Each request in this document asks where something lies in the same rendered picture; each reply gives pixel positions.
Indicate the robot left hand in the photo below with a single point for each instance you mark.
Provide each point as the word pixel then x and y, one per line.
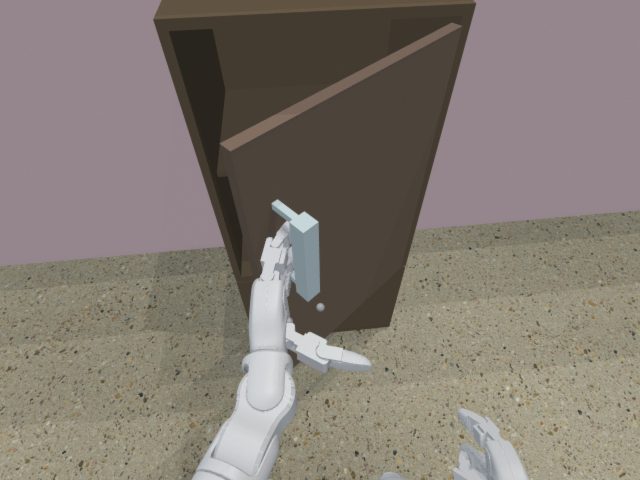
pixel 269 311

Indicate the handle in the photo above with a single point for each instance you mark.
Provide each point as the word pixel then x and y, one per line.
pixel 304 233

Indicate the left robot forearm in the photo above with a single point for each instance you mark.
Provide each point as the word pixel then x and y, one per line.
pixel 247 444

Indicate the cupboard door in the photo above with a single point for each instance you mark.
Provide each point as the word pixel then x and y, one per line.
pixel 353 156

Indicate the robot right hand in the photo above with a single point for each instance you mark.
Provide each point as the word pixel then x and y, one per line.
pixel 500 462

